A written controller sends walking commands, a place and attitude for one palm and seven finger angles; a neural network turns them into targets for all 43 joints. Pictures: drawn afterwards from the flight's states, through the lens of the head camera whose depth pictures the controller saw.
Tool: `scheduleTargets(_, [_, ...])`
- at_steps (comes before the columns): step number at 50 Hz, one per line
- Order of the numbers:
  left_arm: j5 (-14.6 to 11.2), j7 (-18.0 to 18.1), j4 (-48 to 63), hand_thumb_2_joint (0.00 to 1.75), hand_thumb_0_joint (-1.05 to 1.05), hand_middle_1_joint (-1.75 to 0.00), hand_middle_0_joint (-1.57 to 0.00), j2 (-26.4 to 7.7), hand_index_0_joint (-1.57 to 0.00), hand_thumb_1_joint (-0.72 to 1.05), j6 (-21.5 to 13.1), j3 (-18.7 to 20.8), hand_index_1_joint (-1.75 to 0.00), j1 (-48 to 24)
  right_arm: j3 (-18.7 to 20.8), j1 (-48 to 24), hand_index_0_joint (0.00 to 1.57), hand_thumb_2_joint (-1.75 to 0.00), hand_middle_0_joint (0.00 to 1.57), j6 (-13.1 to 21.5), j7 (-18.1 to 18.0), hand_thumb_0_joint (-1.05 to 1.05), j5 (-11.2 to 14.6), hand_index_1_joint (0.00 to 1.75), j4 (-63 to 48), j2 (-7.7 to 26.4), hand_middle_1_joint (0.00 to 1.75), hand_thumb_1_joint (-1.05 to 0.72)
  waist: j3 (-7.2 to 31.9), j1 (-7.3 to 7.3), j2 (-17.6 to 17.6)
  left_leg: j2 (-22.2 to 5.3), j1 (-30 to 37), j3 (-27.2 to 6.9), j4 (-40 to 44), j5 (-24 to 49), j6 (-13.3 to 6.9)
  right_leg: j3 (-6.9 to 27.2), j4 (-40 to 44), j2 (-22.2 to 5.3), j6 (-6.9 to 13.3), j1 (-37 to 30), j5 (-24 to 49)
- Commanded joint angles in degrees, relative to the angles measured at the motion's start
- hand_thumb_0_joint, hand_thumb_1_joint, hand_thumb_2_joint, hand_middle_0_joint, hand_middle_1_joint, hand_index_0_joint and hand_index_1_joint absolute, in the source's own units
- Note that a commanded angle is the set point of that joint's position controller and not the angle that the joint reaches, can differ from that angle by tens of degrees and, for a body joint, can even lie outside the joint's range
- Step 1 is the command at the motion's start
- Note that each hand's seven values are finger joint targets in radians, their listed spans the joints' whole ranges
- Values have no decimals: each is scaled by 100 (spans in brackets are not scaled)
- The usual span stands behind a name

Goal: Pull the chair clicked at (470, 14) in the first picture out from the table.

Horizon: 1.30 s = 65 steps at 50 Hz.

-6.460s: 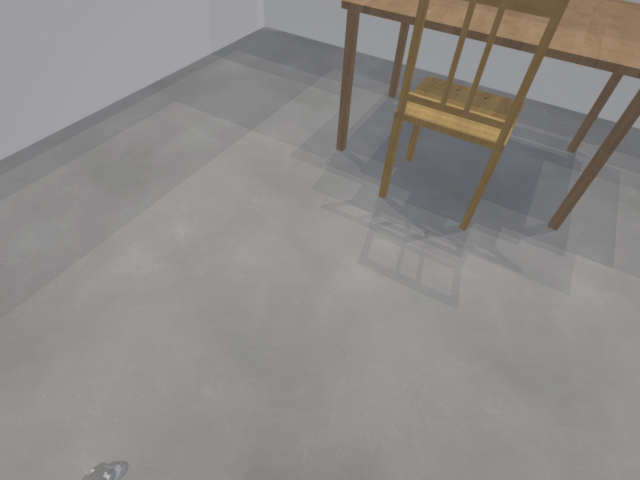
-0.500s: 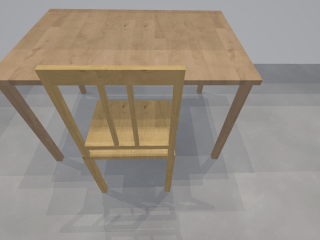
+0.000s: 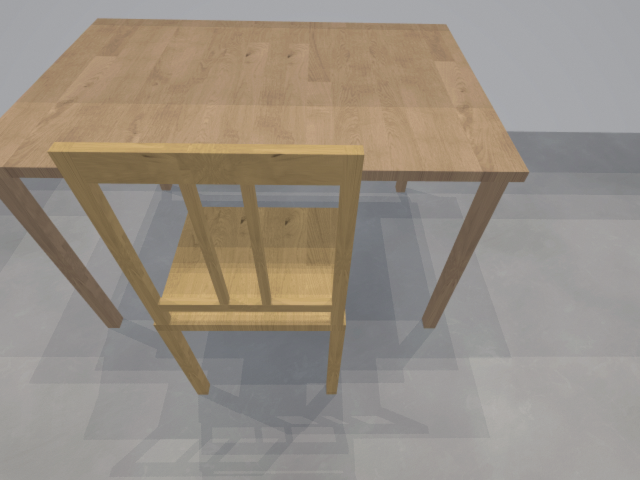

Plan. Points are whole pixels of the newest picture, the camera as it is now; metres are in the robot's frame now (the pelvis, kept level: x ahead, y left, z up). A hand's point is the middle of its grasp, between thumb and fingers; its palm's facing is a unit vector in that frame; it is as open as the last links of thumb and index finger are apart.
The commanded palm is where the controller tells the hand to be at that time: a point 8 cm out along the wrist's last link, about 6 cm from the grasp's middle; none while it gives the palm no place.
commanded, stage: come to a stop and stand still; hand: left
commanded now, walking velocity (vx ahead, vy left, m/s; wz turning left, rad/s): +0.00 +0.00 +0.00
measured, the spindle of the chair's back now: (208, 251) +0.49 +0.23 -0.07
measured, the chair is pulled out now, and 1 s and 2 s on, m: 0.00 0.00 0.00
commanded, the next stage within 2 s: look again from close up in 0.22 s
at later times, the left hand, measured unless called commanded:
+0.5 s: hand out of the picture -0.01 +0.18 -0.18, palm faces +0.00 -0.98 -0.20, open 7.4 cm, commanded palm none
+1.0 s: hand out of the picture -0.07 +0.23 -0.18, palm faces +0.01 -0.98 -0.17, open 7.4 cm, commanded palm none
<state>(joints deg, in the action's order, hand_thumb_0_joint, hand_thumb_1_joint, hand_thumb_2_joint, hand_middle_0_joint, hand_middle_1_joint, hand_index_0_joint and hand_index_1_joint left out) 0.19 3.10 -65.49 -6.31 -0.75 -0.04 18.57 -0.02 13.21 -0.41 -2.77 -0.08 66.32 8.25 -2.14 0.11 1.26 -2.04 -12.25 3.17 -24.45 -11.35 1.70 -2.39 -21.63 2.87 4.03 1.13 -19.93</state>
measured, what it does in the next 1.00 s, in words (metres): shifts its weight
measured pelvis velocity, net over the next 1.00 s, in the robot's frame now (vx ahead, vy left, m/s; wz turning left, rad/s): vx -0.04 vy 0.06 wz -0.01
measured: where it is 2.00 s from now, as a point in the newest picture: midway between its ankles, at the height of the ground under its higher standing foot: outside the picture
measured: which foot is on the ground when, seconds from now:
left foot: down 0.00-1.00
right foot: down 0.00-1.00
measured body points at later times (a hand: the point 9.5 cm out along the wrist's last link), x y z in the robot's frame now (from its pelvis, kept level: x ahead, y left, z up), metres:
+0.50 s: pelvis +0.01 +0.01 +0.00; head +0.02 +0.02 +0.45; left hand -0.01 +0.23 -0.16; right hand +0.03 -0.22 -0.15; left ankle +0.02 +0.12 -0.74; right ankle -0.08 -0.06 -0.72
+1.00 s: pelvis -0.04 +0.06 +0.00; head -0.04 +0.07 +0.45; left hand -0.07 +0.28 -0.17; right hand -0.04 -0.17 -0.15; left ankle +0.02 +0.12 -0.74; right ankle -0.09 -0.06 -0.74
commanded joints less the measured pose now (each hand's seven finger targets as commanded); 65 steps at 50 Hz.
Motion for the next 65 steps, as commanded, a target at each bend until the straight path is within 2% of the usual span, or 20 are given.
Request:
scheduleTargets(1, [11,35,1,90,0,-30,-20,-599,-20,90,-9,111,-30,620,22,325,20,-90,20,44,-41,0,-24,30,-113,388,30,-90,-101,1,19,-355,574,-318,-49,1371,-249,582,323,-977,-426,588,3254])
scheduleTargets(7, [19,21,32,90,0,-30,-20,-636,-20,90,18,127,-30,569,11,272,20,-90,20,32,-47,0,-19,30,-120,415,30,-90,-239,19,-56,-371,545,-334,-3,1338,-265,556,401,-941,-416,590,2950])
scheduleTargets(15, [7,27,23,90,0,-30,-20,-688,-20,90,6,133,-30,595,12,240,20,-90,20,47,-54,0,-24,30,-125,473,30,-90,-77,24,105,-358,665,-289,-59,1537,-259,550,315,-984,-450,428,3533])
scheduleTargets(16, [166,238,88,90,0,-30,-20,-789,-20,90,-300,83,-30,943,68,-196,20,-90,20,209,55,0,-14,30,-651,671,30,-90,-345,113,144,-191,106,178,-1628,1206,-180,1090,273,-1280,-921,1088,6443])
scheduleTargets(17, [165,229,336,90,0,-30,-20,-1148,-20,90,-319,192,-30,838,73,-5,20,-90,20,146,87,0,-29,30,-946,577,30,-90,-475,-171,391,190,-862,240,-1514,-506,-178,914,-212,-1487,-792,188,8231])
scheduleTargets(18, [122,181,388,90,0,-30,-20,-1038,-20,90,-314,149,-30,863,67,288,20,-90,20,142,53,0,-72,30,-804,329,30,-90,14,-179,617,252,-702,255,-1231,-939,-369,837,-614,-1529,-718,-223,9003])
scheduleTargets(20, [54,148,564,90,0,-30,-20,-974,-20,90,-304,96,-30,620,117,745,20,-90,20,190,57,0,-75,30,-762,464,30,-90,671,-344,920,217,-310,117,-783,-19,-422,480,-1201,-1249,-221,-489,8230])
scheduleTargets(22, [10,101,784,90,0,-30,-20,-919,-20,90,-239,94,-30,439,163,897,20,-90,20,223,56,0,-72,30,-735,687,30,-90,1033,-332,187,-191,528,-221,-834,2214,-543,439,-1476,-976,-150,140,5810])
scheduleTargets(23, [-17,91,815,90,0,-30,-20,-769,-20,90,-187,105,-30,422,154,866,20,-90,20,199,24,0,-81,30,-769,747,30,-90,846,-250,-242,-495,664,-528,-762,2845,-689,381,-1284,-815,-150,576,4028])
scheduleTargets(24, [21,83,849,90,0,-30,-20,-651,-20,90,-109,102,-30,479,146,706,20,-90,20,170,14,0,-79,30,-836,774,30,-90,303,-129,-470,-696,402,-714,-546,2814,-793,337,-946,-648,-168,952,2367])
scheduleTargets(25, [45,62,828,90,0,-30,-20,-586,-20,90,-81,86,-30,558,118,526,20,-90,20,164,13,0,-67,30,-881,731,30,-90,-168,-14,-670,-692,51,-760,-449,2530,-783,351,-567,-583,-164,1105,1486])
scheduleTargets(27, [43,38,730,90,0,-30,-20,-676,-20,90,-101,89,-30,742,56,417,20,-90,20,159,28,0,-73,30,-952,575,30,-90,-628,72,-692,-436,-230,-659,-536,1971,-624,572,-202,-708,-69,1179,1935])
scheduleTargets(28, [37,47,717,90,0,-30,-20,-751,-20,90,-114,93,-30,767,28,501,20,-90,20,155,25,0,-67,30,-963,515,30,-90,-547,22,-550,-356,-230,-640,-590,1796,-576,675,-187,-812,-24,1078,2439])
scheduleTargets(30, [42,45,744,90,0,-30,-20,-849,-20,90,-85,63,-30,712,6,570,20,-90,20,150,56,0,-55,30,-949,488,30,-90,-103,-14,-435,-284,-47,-665,-462,1319,-565,765,-220,-886,3,908,2281])
scheduleTargets(31, [57,43,778,90,0,-30,-20,-868,-20,90,-73,57,-30,655,15,597,20,-90,20,168,80,0,-59,30,-953,539,30,-90,205,-39,-260,-283,108,-676,-492,1629,-581,668,-321,-844,-33,752,2344])
scheduleTargets(33, [44,47,849,90,0,-30,-20,-802,-20,90,-43,53,-30,543,55,598,20,-90,20,155,77,0,-67,30,-923,692,30,-90,375,-43,153,-402,181,-753,-442,1430,-587,607,-351,-785,-37,732,1700])
scheduleTargets(40, [77,-26,877,90,0,-30,-20,-838,-20,90,61,35,-30,492,66,425,20,-90,20,69,150,0,-80,30,-927,747,30,-90,-692,10,-269,-331,-573,-1087,601,-1183,-553,620,57,-681,-68,1367,-441])
scheduleTargets(45, [94,-53,777,90,0,-30,-20,-806,-20,90,59,26,-30,744,95,459,20,-90,20,49,172,0,-75,30,-872,798,30,-90,-455,57,-361,-395,-568,-1248,977,-1767,-569,473,-23,-640,-128,1304,-487])
scheduleTargets(53, [95,-57,531,90,0,-30,-20,-670,-20,90,2,-16,-30,1089,97,546,20,-90,20,73,175,0,-36,30,-685,739,30,-90,-123,49,-205,-402,-214,-1199,1032,-1434,-563,480,60,-683,-168,1331,-206])
scheduleTargets(65, [82,-28,217,90,0,-30,-20,-528,-20,90,-56,-96,-30,1313,46,562,20,-90,20,114,156,0,9,30,-385,603,30,-90,-250,10,-76,-366,85,-1029,876,-728,-541,545,218,-789,-210,1499,127])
